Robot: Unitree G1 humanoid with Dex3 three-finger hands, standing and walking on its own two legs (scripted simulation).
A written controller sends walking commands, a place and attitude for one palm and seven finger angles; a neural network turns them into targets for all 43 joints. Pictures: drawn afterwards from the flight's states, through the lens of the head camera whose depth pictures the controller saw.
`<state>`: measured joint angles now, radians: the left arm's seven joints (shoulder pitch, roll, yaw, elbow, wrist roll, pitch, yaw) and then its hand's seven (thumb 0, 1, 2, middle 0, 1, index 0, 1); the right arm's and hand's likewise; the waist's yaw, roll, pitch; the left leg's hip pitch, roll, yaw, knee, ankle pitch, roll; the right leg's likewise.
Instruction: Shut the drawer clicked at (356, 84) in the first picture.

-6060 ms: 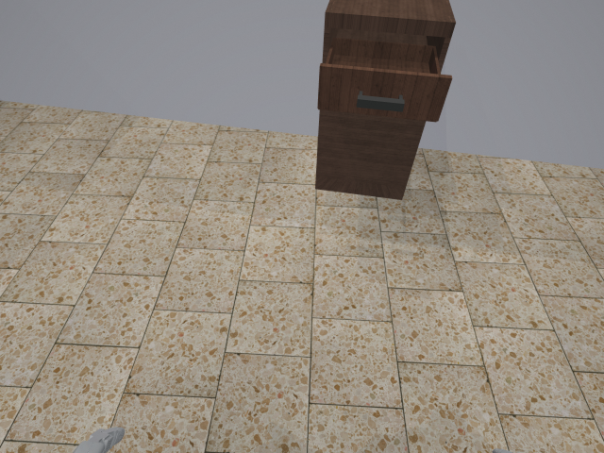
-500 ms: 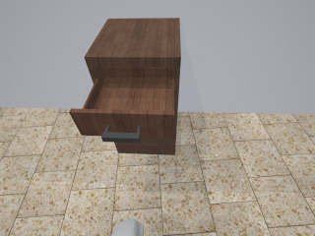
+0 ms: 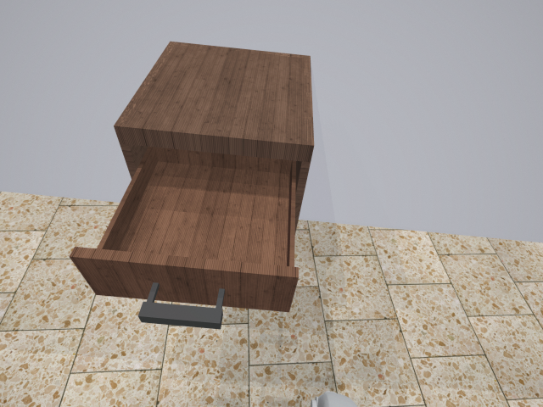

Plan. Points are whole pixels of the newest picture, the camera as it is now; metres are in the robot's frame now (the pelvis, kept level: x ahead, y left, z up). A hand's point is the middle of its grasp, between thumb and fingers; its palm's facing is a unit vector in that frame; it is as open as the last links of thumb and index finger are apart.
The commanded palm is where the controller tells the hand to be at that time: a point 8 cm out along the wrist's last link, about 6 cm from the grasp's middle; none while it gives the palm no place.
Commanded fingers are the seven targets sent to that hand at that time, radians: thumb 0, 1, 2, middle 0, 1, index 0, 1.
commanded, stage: come to a stop and stand still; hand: left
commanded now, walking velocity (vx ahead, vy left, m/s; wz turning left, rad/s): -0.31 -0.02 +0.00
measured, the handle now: (185, 303) +0.30 +0.17 -0.09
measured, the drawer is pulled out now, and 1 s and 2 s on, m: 0.30 0.30 0.30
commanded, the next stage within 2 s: look again from close up in 1.06 s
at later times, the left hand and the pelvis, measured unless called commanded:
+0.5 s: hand out of the picture +0.05 +0.15 -0.15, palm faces +0.08 -0.94 -0.33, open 7.4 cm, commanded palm none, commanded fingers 0.00 0.90 0.90 -0.20 -0.30 -0.20 -0.30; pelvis +0.00 -0.05 +0.00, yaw +0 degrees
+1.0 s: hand out of the picture -0.09 +0.18 -0.18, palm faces +0.05 -0.99 -0.14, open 7.4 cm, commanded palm none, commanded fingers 0.00 0.90 0.90 -0.20 -0.30 -0.20 -0.30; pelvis -0.06 +0.01 +0.00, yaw -1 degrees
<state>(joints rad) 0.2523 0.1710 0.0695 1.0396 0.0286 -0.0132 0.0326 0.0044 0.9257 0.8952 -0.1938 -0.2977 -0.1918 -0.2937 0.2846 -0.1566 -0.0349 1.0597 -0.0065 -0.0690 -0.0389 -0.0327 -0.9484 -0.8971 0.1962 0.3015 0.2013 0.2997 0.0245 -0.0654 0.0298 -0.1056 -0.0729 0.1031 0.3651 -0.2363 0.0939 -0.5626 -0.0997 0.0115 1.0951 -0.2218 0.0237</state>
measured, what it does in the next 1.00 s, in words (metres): steps on the spot: right foot, then left foot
